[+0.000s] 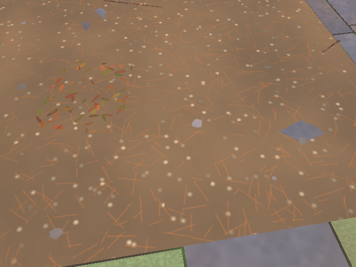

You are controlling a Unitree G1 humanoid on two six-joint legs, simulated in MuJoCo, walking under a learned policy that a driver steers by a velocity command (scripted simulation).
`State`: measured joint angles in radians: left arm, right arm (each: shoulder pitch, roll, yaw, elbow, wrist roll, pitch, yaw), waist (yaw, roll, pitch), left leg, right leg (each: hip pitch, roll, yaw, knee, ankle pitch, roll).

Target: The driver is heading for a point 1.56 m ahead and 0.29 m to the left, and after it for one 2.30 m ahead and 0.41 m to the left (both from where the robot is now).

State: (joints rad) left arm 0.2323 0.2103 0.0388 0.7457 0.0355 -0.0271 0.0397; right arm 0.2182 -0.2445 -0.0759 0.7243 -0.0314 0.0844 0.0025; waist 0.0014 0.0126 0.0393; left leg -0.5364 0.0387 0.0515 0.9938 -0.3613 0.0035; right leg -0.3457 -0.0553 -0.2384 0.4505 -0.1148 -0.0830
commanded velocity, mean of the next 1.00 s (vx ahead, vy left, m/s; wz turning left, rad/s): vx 0.04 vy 0.00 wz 0.38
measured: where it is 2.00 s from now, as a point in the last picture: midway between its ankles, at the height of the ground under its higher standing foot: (150, 261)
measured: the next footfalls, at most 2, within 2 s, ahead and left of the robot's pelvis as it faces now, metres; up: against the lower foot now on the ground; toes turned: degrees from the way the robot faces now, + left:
left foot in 0.14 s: +0.04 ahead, +0.11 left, +0.00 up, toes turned +10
right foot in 0.56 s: +0.11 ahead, -0.07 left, +0.00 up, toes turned +20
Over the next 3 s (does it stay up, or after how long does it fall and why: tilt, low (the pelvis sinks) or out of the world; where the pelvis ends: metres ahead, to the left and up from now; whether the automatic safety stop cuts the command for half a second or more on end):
stays up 0.96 0.39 0.01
